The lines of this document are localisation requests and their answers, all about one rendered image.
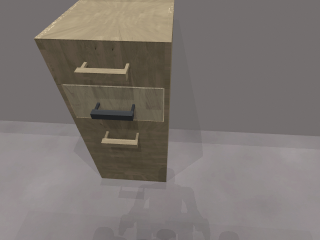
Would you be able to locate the drawer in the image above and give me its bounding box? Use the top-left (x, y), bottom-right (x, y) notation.
top-left (63, 84), bottom-right (165, 121)

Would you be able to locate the cabinet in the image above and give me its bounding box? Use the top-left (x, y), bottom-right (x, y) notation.
top-left (34, 0), bottom-right (175, 182)

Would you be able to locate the handle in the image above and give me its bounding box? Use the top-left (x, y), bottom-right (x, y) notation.
top-left (101, 138), bottom-right (138, 149)
top-left (90, 102), bottom-right (135, 121)
top-left (74, 67), bottom-right (128, 82)

